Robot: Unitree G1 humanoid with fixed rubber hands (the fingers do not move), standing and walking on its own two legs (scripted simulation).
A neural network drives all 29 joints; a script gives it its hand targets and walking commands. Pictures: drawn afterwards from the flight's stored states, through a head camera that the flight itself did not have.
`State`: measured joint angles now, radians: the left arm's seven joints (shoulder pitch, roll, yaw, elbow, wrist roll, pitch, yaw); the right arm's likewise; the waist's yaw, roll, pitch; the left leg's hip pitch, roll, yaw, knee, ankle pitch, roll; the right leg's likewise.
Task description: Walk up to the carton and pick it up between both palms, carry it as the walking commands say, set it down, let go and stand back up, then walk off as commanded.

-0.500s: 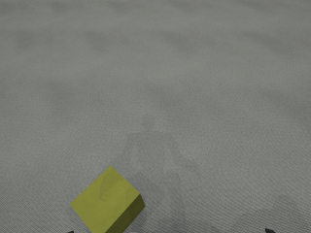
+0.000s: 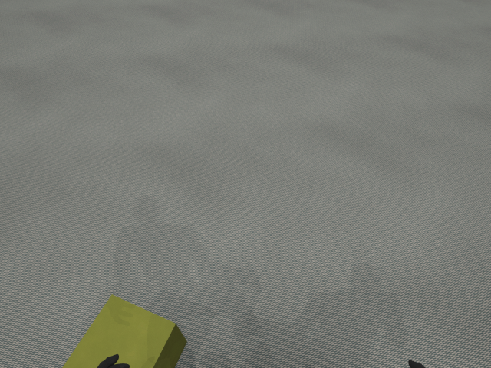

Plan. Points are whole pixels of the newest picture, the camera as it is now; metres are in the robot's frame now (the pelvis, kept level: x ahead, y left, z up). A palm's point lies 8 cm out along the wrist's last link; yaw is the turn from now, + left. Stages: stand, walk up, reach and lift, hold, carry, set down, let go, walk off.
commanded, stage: walk off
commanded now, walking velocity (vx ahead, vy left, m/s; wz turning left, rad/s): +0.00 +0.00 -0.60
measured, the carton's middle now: (129, 360) +0.26 +0.39 -0.65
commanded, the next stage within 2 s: none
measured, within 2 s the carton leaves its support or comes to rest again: neither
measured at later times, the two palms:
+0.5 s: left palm out of the picture +0.14 +0.24 -0.11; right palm out of the picture +0.07 -0.31 -0.10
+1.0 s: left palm (200, 308) +0.26 +0.11 -0.10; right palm out of the picture -0.13 -0.28 -0.13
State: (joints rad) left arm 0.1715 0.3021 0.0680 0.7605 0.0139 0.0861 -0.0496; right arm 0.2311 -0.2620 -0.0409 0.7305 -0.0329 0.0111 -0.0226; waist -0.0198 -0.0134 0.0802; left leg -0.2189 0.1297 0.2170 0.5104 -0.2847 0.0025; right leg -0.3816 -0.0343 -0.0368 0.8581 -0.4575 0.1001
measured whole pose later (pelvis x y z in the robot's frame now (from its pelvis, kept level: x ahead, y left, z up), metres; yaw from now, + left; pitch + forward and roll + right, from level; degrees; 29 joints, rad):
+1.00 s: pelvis -0.02 -0.02 -0.01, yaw -35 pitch +1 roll +0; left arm 0.12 0.27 0.06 0.69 0.03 0.04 -0.04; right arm 0.28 -0.31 -0.07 0.74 -0.02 0.04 -0.01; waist -0.04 0.04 0.07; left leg -0.30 0.18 0.23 0.70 -0.41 -0.05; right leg -0.28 0.00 -0.07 0.58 -0.28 0.01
